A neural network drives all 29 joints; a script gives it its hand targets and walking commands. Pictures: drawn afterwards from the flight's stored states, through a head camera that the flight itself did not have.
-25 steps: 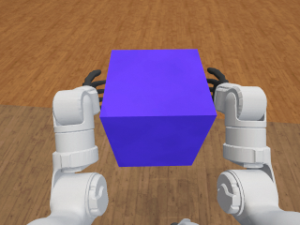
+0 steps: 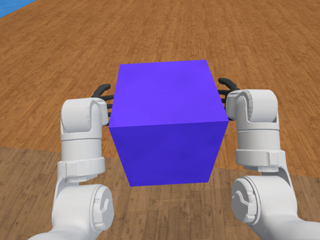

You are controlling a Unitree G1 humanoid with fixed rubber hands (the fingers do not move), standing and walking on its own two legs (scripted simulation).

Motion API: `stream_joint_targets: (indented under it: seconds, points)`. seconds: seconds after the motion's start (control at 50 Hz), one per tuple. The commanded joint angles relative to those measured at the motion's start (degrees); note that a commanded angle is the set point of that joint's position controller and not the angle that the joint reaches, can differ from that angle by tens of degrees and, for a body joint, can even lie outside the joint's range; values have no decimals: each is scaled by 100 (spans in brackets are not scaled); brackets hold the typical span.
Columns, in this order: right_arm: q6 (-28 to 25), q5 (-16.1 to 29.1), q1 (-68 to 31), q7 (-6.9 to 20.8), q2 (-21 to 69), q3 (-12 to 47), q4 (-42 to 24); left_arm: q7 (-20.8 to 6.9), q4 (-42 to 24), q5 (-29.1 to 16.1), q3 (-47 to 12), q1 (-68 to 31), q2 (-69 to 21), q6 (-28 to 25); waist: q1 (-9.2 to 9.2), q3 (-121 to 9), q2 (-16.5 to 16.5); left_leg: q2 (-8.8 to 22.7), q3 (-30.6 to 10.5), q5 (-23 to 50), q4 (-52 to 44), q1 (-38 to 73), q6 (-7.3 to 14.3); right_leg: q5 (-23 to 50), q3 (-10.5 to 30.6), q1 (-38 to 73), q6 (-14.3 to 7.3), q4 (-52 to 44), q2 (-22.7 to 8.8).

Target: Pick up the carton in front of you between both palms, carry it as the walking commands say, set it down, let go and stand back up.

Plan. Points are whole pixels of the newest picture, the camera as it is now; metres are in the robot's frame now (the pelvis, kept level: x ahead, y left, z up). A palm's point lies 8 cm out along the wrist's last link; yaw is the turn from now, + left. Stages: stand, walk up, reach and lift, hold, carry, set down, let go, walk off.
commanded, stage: carry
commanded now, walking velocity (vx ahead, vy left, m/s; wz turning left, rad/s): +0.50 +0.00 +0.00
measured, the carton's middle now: (166, 126) +0.39 +0.00 +0.11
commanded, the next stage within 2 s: none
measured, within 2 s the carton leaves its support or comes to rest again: neither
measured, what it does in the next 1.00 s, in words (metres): climbs: right foot, then left foot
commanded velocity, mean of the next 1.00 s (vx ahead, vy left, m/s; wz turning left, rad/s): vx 0.50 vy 0.00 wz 0.00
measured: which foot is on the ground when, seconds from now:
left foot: down 0.00-0.44, up 0.46-0.84, down 0.86-1.00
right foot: up 0.00-0.40, down 0.42-0.86, up 0.88-1.00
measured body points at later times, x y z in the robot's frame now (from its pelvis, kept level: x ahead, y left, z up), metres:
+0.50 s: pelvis +0.28 -0.03 +0.03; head +0.30 -0.03 +0.48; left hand +0.67 +0.13 +0.19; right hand +0.68 -0.17 +0.18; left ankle +0.15 +0.09 -0.61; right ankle +0.38 -0.11 -0.68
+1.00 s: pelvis +0.57 +0.02 +0.06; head +0.59 +0.03 +0.51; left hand +0.96 +0.16 +0.20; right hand +0.95 -0.14 +0.20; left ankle +0.63 +0.09 -0.66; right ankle +0.48 -0.10 -0.57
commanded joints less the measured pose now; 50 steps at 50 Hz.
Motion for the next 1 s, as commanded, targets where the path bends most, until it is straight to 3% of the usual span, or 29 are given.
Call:
stream_joint_targets:
  seconds: [0.0,0.04,0.06,0.1,0.2,0.26,0.32,0.34,0.36,0.38,0.4,0.42,0.44,0.46,0.48,0.5,0.54,0.62,0.68,0.76,0.8,0.82,0.84,0.86,0.88,0.9,0.94,0.98]
  points:
    - [-94,2305,-3701,1348,6092,2936,-43,-1394,-200,-2313,-3202,-4517,-6334,-86,-380,-2781,1640,2098,-4359,308,-1552,5045,1216,94,473,-3390,-126,3288,469]
    - [-174,2658,-4339,1378,6438,3179,-744,-1309,-478,-2328,-3186,-4590,-6436,-145,-373,-2534,551,1789,-3252,1270,-1248,4392,968,566,542,-3523,-237,3414,143]
    - [-197,2813,-4570,1369,6532,3298,-1068,-1251,-568,-2304,-3160,-4497,-6457,-153,-279,-2497,481,1697,-2890,1230,-1314,4111,854,772,569,-3430,-239,3175,28]
    - [-198,2946,-4660,1328,6566,3420,-1462,-1134,-758,-2248,-3168,-4288,-6407,-153,-189,-2596,707,1580,-2471,985,-1467,3976,762,942,463,-3269,-209,2892,3]
    - [-84,2889,-4308,1288,6182,3542,-1787,-976,-1139,-2097,-3377,-4028,-6073,-120,-320,-2427,758,1526,-1874,1161,-1679,4135,964,1193,170,-3713,-61,1805,-122]
    - [11,2784,-4061,1295,5918,3553,-1594,-988,-1035,-2052,-3444,-3880,-5863,-32,-366,-2180,878,1313,-1367,1787,-1641,3985,819,1617,-95,-3334,-92,741,-49]
    - [74,2661,-3875,1335,5793,3485,-1176,-1074,-700,-2066,-3415,-3809,-5782,47,-334,-1940,1026,1169,-940,2594,-1452,3802,588,1801,-506,-2625,-200,-276,254]
    - [83,2623,-3846,1348,5788,3446,-1026,-1111,-571,-2083,-3381,-3812,-5792,63,-257,-1914,1110,1137,-784,3088,-1244,3694,477,1747,-676,-2202,-266,-597,422]
    - [87,2590,-3820,1358,5793,3397,-871,-1147,-421,-2097,-3329,-3808,-5818,69,-72,-2015,1150,1075,-539,3921,-719,3532,332,1767,-914,-1502,-349,-963,659]
    - [86,2561,-3750,1365,5829,3345,-699,-1182,-227,-2101,-3252,-3760,-5852,60,178,-2352,987,935,-184,4176,145,3092,96,2030,-1068,-200,-455,-1390,794]
    - [69,2522,-3805,1376,5822,3283,-591,-1225,-52,-2124,-3166,-3633,-5890,37,485,-2883,582,835,-220,2824,1183,2043,-160,1665,-160,1465,-585,-1397,144]
    - [66,2504,-3829,1390,5991,3238,-451,-1253,-5,-2078,-3108,-3707,-5815,-22,452,-3352,-1099,86,-356,367,2817,213,-425,1224,2976,2780,-1299,-1878,-1593]
    - [46,2459,-4065,1390,5956,3168,-496,-1284,42,-2136,-3057,-3777,-6004,-72,594,-3081,-1584,-413,-794,-1559,3820,-977,-400,2116,4135,3032,-1681,-2421,-1746]
    - [14,2471,-4227,1373,6154,3210,-531,-1316,-265,-2251,-3113,-4063,-6107,-103,508,-2804,-1117,-64,-1092,-1530,4455,-1423,-230,2537,3541,2944,-1673,-2116,-1683]
    - [-15,2456,-4245,1338,6179,3167,-642,-1348,-551,-2447,-3234,-4381,-6321,-137,497,-2647,-441,89,-1080,-1353,4538,-1528,-162,2885,2987,2542,-1545,-1918,-1549]
    - [-30,2429,-4243,1287,6238,3149,-727,-1363,-883,-2612,-3343,-4706,-6481,-168,412,-2507,-129,253,-1132,-1108,4252,-1482,-127,2852,2523,2142,-1338,-1935,-1403]
    - [-43,2377,-4126,1171,6238,3133,-910,-1356,-1285,-2812,-3452,-4968,-6613,-180,273,-2555,-344,329,-1057,-832,3818,-1229,-136,2475,1938,1772,-1133,-2104,-1203]
    - [-22,2233,-3873,1011,6037,3253,-1151,-1339,-1499,-2799,-3525,-4694,-6425,-122,308,-2489,-425,410,-808,-681,3024,-1576,-305,2616,1469,1852,-1337,-2307,-1183]
    - [45,2216,-3795,997,5866,3336,-1132,-1329,-1417,-2693,-3539,-4471,-6160,-43,371,-2289,-532,457,-642,-298,1896,-1389,-346,2964,1015,1801,-1293,-2329,-1046]
    - [122,2205,-3622,1100,5787,3281,-691,-1357,-917,-2481,-3445,-4165,-5935,32,416,-1981,-675,127,-134,98,418,-591,-206,3918,489,1693,-1008,-2187,-869]
    - [134,2224,-3620,1181,5827,3205,-420,-1370,-626,-2391,-3365,-4105,-5930,38,244,-1922,-808,-172,233,5,-233,214,-82,4694,214,1497,-786,-1784,-813]
    - [122,2224,-3574,1222,5874,3143,-232,-1374,-462,-2368,-3322,-4085,-5962,33,-23,-2105,-652,-396,506,210,-752,1212,-11,5296,-156,1202,-580,-1021,-673]
    - [95,2232,-3431,1263,5866,3045,-5,-1381,-288,-2325,-3268,-4037,-6008,22,-219,-2593,-267,-172,153,154,-759,2769,81,4735,-344,462,-315,-68,-510]
    - [59,2216,-3322,1300,5857,2955,130,-1391,-139,-2295,-3187,-4012,-6065,8,-353,-3090,746,1321,-2214,-783,-1112,4153,432,2682,-301,-874,-40,1260,-169]
    - [-33,2213,-3504,1319,5892,2935,154,-1398,-158,-2301,-3133,-4202,-6190,-19,-465,-3097,2104,2160,-4511,-123,-1688,5138,1135,175,-38,-2707,80,2469,788]
    - [-73,2332,-3706,1348,6057,2936,-51,-1378,-201,-2304,-3197,-4490,-6279,-60,-374,-2812,1689,2098,-4361,379,-1540,5069,1193,110,469,-3370,-115,3274,484]
    - [-153,2662,-4337,1377,6397,3151,-736,-1303,-474,-2336,-3182,-4595,-6410,-119,-375,-2557,571,1791,-3238,1363,-1221,4422,956,564,548,-3510,-232,3395,153]
    - [-181,2887,-4676,1346,6535,3326,-1289,-1190,-667,-2296,-3141,-4450,-6431,-127,-196,-2569,604,1602,-2583,1064,-1395,4030,752,890,551,-3267,-222,2934,-9]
